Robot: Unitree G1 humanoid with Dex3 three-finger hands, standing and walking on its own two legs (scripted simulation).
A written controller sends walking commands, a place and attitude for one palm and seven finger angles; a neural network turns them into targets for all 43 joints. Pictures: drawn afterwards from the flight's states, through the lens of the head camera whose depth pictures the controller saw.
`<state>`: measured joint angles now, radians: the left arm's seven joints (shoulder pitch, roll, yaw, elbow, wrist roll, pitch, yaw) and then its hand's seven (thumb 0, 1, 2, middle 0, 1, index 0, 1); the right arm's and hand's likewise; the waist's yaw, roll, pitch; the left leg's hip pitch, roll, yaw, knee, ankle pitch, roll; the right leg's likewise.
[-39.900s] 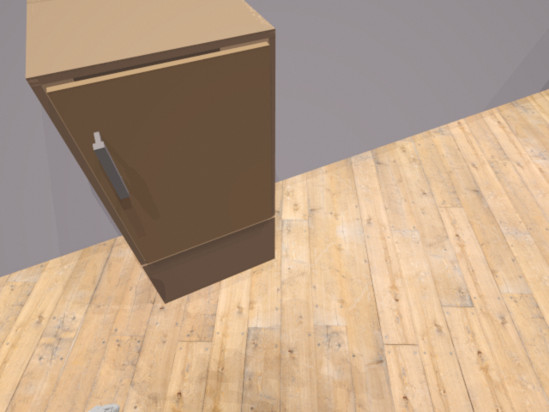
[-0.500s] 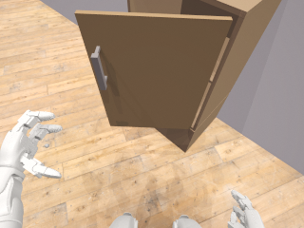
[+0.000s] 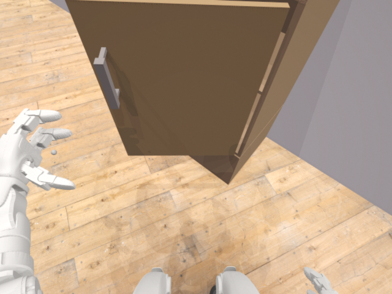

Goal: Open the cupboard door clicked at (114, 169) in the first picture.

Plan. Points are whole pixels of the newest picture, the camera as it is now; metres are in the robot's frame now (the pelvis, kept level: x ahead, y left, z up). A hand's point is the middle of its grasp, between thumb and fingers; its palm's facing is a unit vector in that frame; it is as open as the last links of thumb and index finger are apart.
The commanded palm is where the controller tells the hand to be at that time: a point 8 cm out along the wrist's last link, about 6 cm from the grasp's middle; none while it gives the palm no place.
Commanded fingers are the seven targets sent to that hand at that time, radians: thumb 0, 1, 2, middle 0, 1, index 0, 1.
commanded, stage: move the hooked fingers beside the handle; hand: left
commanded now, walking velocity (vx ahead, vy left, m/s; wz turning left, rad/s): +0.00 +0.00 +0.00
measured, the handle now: (109, 80) +0.58 +0.22 +0.04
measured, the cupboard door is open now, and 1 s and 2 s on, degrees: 41 41 41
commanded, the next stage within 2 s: slide the fingers in behind the handle in 1.84 s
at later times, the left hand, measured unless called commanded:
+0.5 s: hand (64, 124) +0.43 +0.28 +0.06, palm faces +0.04 -1.00 -0.01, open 14.0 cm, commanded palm +0.41 +0.33 +0.05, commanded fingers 0.00 -0.50 0.30 -0.30 -1.20 -0.30 -1.20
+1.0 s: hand (76, 99) +0.50 +0.28 +0.05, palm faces +0.03 -1.00 -0.01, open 14.0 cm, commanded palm +0.49 +0.32 +0.05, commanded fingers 0.00 -0.50 0.30 -0.30 -1.20 -0.30 -1.20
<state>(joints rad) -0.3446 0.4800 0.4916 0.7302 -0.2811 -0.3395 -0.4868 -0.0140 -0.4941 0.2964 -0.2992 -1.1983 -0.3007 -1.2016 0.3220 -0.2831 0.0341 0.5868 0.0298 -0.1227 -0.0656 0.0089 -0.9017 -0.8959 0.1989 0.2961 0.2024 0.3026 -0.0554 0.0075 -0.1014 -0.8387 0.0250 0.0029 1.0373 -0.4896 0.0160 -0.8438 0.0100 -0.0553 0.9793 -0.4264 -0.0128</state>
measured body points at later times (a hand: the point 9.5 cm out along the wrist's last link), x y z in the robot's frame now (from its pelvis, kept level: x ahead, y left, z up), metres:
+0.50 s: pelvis -0.01 +0.01 -0.01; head +0.11 +0.04 +0.42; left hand +0.42 +0.34 +0.06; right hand +0.06 -0.26 -0.11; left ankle +0.00 +0.11 -0.67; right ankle +0.02 -0.12 -0.67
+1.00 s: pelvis -0.01 +0.02 -0.02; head +0.15 +0.05 +0.40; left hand +0.49 +0.33 +0.06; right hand -0.01 -0.26 -0.12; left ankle +0.00 +0.11 -0.67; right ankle +0.02 -0.12 -0.67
